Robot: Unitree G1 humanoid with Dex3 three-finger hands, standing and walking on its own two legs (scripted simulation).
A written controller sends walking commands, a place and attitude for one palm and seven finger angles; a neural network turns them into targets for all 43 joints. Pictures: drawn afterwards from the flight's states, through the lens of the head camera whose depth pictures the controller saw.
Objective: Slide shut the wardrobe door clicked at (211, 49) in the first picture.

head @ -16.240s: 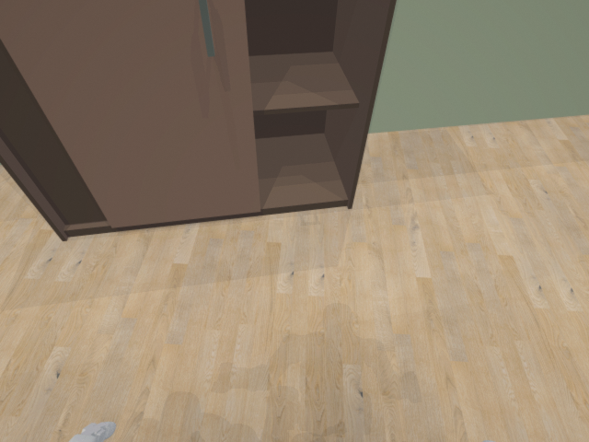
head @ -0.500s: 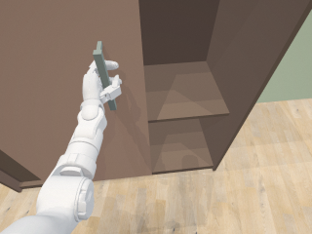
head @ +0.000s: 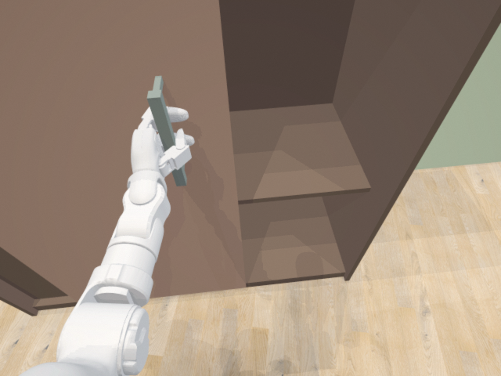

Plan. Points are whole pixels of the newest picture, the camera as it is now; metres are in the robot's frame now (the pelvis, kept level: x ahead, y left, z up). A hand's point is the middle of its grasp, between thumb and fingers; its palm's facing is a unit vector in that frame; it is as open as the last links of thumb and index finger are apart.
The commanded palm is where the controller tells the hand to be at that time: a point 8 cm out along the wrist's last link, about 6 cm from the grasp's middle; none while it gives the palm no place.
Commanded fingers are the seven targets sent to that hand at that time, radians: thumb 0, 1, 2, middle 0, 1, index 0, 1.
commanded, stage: grip the handle and tug to test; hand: left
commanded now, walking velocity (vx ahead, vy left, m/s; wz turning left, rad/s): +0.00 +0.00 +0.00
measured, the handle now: (170, 136) +0.49 +0.13 +0.12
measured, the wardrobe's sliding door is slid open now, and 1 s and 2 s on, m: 0.41 0.40 0.32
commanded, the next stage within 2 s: tug the door sideways, standing still in 0.24 s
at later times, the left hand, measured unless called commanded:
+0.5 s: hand (184, 152) +0.44 +0.10 +0.13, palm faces +0.09 -1.00 -0.02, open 5.4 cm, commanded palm +0.41 +0.14 +0.13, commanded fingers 0.00 0.90 0.90 -0.45 -1.40 -0.45 -1.40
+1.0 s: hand (194, 151) +0.44 +0.09 +0.13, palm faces +0.15 -0.99 -0.05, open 5.5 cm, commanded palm +0.42 +0.08 +0.13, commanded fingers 0.00 0.90 0.90 -0.45 -1.40 -0.45 -1.40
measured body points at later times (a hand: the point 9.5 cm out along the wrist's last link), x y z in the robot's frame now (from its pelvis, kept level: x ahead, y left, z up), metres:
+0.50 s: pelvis +0.03 +0.00 +0.00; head +0.06 -0.02 +0.45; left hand +0.43 +0.16 +0.13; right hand +0.16 -0.24 -0.12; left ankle +0.01 +0.13 -0.73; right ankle -0.06 -0.11 -0.72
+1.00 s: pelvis -0.01 +0.00 +0.00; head +0.04 -0.01 +0.44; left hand +0.43 +0.14 +0.13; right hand +0.06 -0.24 -0.14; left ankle +0.01 +0.13 -0.73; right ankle -0.06 -0.11 -0.73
